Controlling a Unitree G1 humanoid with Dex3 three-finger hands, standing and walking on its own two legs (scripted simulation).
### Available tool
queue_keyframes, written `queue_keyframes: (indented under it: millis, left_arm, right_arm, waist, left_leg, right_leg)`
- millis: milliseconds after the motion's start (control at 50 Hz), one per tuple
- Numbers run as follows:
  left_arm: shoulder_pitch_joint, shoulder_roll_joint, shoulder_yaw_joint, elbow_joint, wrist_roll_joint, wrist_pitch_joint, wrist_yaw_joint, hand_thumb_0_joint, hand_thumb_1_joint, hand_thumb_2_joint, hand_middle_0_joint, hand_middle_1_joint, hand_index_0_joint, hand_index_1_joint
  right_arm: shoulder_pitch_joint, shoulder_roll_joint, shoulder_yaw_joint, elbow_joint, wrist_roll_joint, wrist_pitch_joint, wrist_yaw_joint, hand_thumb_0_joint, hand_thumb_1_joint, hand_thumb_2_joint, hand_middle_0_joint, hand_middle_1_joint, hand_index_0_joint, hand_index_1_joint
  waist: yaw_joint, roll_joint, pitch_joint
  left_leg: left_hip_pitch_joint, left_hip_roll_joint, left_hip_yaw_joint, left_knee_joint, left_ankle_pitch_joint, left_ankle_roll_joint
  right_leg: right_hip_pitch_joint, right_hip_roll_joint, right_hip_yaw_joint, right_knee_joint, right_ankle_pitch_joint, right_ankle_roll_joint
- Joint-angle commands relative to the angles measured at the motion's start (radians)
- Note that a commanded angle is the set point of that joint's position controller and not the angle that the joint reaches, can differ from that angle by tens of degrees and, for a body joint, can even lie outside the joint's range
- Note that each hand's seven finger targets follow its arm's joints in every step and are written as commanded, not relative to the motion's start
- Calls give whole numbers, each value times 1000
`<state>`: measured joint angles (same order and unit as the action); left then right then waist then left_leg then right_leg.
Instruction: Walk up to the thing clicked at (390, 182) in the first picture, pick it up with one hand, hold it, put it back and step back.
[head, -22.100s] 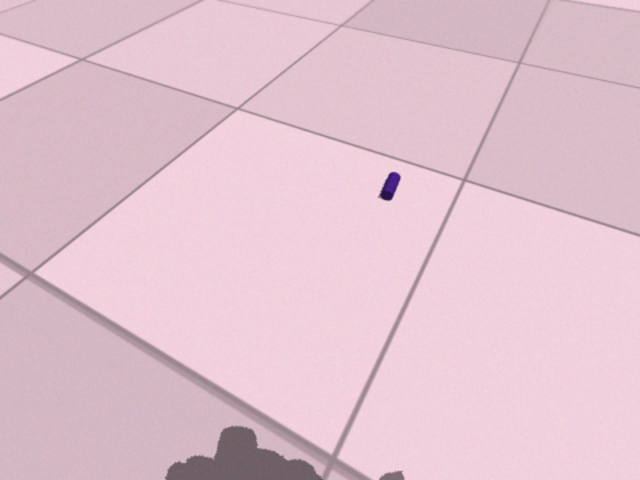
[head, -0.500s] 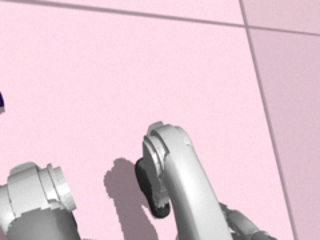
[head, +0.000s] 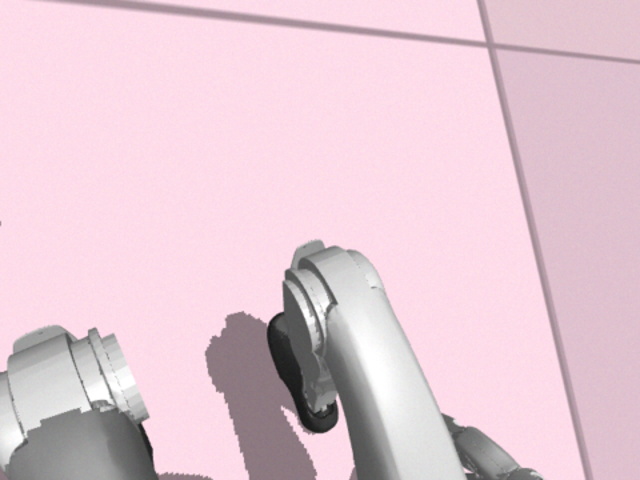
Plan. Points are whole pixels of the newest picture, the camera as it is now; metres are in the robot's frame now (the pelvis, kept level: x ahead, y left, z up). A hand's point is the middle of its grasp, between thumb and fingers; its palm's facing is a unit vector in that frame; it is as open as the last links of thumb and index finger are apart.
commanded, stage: close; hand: left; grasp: from above
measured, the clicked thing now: out of the picture +0.46 +0.32 -0.27
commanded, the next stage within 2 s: settle in 1.44 s
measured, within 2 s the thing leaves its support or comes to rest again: leaves its support in 1.84 s
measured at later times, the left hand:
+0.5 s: hand out of the picture +0.45 +0.30 -0.25, palm faces -0.44 -0.11 -0.89, open 10.3 cm
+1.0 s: hand out of the picture +0.44 +0.31 -0.25, palm faces -0.46 -0.13 -0.88, open 8.7 cm
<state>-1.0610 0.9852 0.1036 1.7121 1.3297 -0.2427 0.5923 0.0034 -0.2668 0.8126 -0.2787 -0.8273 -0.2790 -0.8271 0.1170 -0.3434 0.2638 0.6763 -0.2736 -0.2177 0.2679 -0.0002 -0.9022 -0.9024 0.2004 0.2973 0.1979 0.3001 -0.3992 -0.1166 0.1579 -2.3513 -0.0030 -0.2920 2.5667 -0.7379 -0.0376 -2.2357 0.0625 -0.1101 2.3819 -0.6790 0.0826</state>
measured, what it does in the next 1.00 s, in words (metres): stands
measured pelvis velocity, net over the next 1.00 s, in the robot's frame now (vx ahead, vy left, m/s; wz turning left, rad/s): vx -0.01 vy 0.00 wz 0.00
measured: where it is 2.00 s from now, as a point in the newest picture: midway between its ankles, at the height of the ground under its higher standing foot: (231, 437)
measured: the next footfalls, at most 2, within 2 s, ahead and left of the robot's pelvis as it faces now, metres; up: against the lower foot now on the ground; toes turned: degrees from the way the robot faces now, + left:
none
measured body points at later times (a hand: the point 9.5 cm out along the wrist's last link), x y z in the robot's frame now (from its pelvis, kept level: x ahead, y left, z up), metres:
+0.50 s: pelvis +0.00 +0.00 +0.00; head +0.27 +0.13 +0.33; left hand +0.46 +0.30 -0.20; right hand +0.05 -0.26 -0.05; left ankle +0.06 +0.13 -0.27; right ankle +0.11 -0.14 -0.27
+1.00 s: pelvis -0.01 +0.00 +0.00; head +0.27 +0.13 +0.34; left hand +0.46 +0.31 -0.20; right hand +0.04 -0.26 -0.05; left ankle +0.06 +0.13 -0.27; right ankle +0.11 -0.14 -0.27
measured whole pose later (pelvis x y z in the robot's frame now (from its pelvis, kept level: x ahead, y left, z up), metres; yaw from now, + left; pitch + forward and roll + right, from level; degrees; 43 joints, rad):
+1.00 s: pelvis -0.01 +0.00 +0.00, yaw +0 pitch +28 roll -15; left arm -1.05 1.00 0.07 1.71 1.32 -0.27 0.60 0.00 0.27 0.36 -0.72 -0.45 -0.73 -0.42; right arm 0.11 -0.35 0.29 0.66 -0.27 -0.20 0.24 0.00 -0.90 -0.90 0.20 0.30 0.20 0.30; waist -0.39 -0.13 0.17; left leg -2.34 0.00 -0.30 2.55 -0.72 -0.03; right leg -2.22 0.06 -0.12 2.36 -0.66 0.08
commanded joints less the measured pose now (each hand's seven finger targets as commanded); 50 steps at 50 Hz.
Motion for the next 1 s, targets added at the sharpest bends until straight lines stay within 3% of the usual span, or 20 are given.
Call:
queue_keyframes:
  millis: [0, 40, 80, 140, 160, 260, 340, 460, 480, 520, 560, 600, 660, 680, 740, 940, 980]
  left_arm:
    - [-240, 226, 20, -115, -12, -11, 37, 0, -159, 727, -342, -773, -352, -762]
    - [-231, 182, -7, -75, -7, -10, 32, 0, -144, 706, -354, -758, -365, -747]
    - [-233, 206, 7, -98, -7, -19, 35, 0, -105, 687, -380, -741, -393, -728]
    - [-239, 198, -11, -75, -7, -27, 41, 0, -50, 655, -419, -727, -435, -709]
    - [-243, 163, -37, -72, -10, -29, 39, 0, -36, 644, -430, -713, -447, -696]
    - [-248, 217, -11, -101, -3, -37, 65, 0, 57, 623, -509, -664, -523, -649]
    - [-261, 180, -35, -104, 2, -26, 88, 0, 78, 550, -517, -621, -536, -600]
    - [-265, 206, -24, -91, -4, 9, 94, 0, 168, 514, -600, -567, -617, -550]
    - [-257, 230, 1, -82, -9, 14, 96, 0, 185, 500, -602, -568, -623, -546]
    - [-238, 181, -29, -41, -17, 28, 84, 0, 195, 437, -611, -530, -636, -503]
    - [-243, 221, 2, -75, -28, 29, 71, 0, 218, 419, -628, -506, -653, -479]
    - [-245, 208, -19, -90, -36, 27, 56, 0, 226, 431, -647, -507, -668, -485]
    - [-208, 214, 2, -72, -45, 21, 43, 0, 266, 396, -670, -489, -696, -461]
    - [-229, 188, -16, -85, -44, 16, 30, 0, 274, 404, -674, -492, -701, -464]
    - [-226, 199, -13, -103, -51, -6, 22, 0, 278, 381, -677, -476, -705, -447]
    - [-238, 210, -28, -93, -19, -44, 49, 0, 482, 397, -837, -445, -860, -420]
    - [-244, 215, -30, -99, -3, -40, 59, 0, 523, 402, -873, -429, -893, -408]
  right_arm:
    - [188, -332, -96, 13, 9, 13, -17, 0, -898, -902, 199, 300, 199, 300]
    - [190, -329, -96, 11, 3, 13, -16, 0, -899, -903, 199, 300, 199, 300]
    - [189, -321, -92, 11, 8, 20, -21, 0, -897, -902, 199, 300, 199, 300]
    - [177, -323, -91, 12, 5, 25, -28, 0, -899, -903, 199, 300, 199, 300]
    - [169, -327, -93, 6, 5, 22, -28, 0, -898, -902, 199, 300, 199, 300]
    - [171, -323, -85, 10, 4, 12, -30, 0, -897, -902, 199, 300, 199, 300]
    - [162, -329, -87, 10, -2, 2, -27, 0, -897, -902, 199, 300, 199, 300]
    - [160, -334, -85, 9, 4, -9, -23, 0, -898, -902, 199, 300, 199, 300]
    - [165, -340, -88, 14, 2, -9, -24, 0, -897, -902, 199, 300, 199, 300]
    - [167, -334, -85, 5, 1, -10, -22, 0, -899, -902, 199, 300, 199, 300]
    - [182, -342, -87, 12, 5, -11, -21, 0, -897, -901, 199, 300, 199, 300]
    - [158, -337, -84, 0, 11, -12, -27, 0, -900, -903, 199, 300, 199, 300]
    - [181, -337, -90, 6, 14, -2, -29, 0, -899, -902, 199, 300, 199, 300]
    - [187, -336, -90, 5, 13, 0, -25, 0, -898, -902, 199, 300, 199, 300]
    - [183, -332, -83, 5, 15, 5, -30, 0, -899, -902, 199, 300, 199, 300]
    - [162, -339, -79, -3, 5, 19, -45, 0, -896, -901, 199, 300, 199, 300]
    - [167, -334, -80, 4, 1, 19, -44, 0, -896, -901, 199, 300, 199, 300]
  waist:
    - [-35, 510, -651]
    - [-51, 521, -624]
    - [-40, 511, -644]
    - [-44, 513, -631]
    - [-49, 499, -612]
    - [-41, 497, -631]
    - [-52, 523, -640]
    - [-46, 544, -642]
    - [-44, 537, -651]
    - [-61, 523, -625]
    - [-52, 518, -631]
    - [-42, 538, -643]
    - [-43, 513, -641]
    - [-56, 515, -627]
    - [-47, 505, -642]
    - [-48, 499, -603]
    - [-44, 530, -623]
  left_leg:
    - [497, 31, 137, -270, 267, 37]
    - [505, 32, 136, -266, 278, 34]
    - [503, 33, 131, -276, 266, 35]
    - [490, 35, 134, -277, 237, 36]
    - [480, 32, 136, -277, 224, 35]
    - [495, 35, 141, -271, 223, 40]
    - [521, 36, 137, -276, 244, 34]
    - [525, 37, 139, -283, 258, 30]
    - [528, 40, 134, -284, 258, 30]
    - [503, 36, 144, -280, 245, 36]
    - [504, 36, 140, -276, 262, 37]
    - [518, 35, 143, -286, 259, 33]
    - [507, 35, 136, -292, 251, 35]
    - [502, 35, 136, -277, 257, 36]
    - [498, 34, 139, -269, 271, 37]
    - [492, 35, 131, -297, 193, 33]
    - [515, 38, 130, -294, 216, 30]
  right_leg:
    - [350, 25, -160, -188, 293, -96]
    - [339, 24, -162, -183, 303, -98]
    - [350, 27, -163, -189, 293, -96]
    - [342, 27, -163, -194, 275, -96]
    - [331, 25, -164, -194, 264, -96]
    - [361, 28, -156, -206, 271, -90]
    - [347, 29, -165, -196, 288, -93]
    - [352, 23, -161, -191, 299, -95]
    - [355, 26, -164, -192, 296, -95]
    - [360, 27, -160, -203, 296, -92]
    - [362, 24, -161, -202, 304, -90]
    - [366, 22, -158, -202, 297, -96]
    - [374, 24, -163, -207, 289, -96]
    - [356, 23, -163, -199, 295, -95]
    - [382, 22, -158, -206, 305, -96]
    - [341, 26, -171, -216, 236, -96]
    - [342, 26, -167, -202, 257, -97]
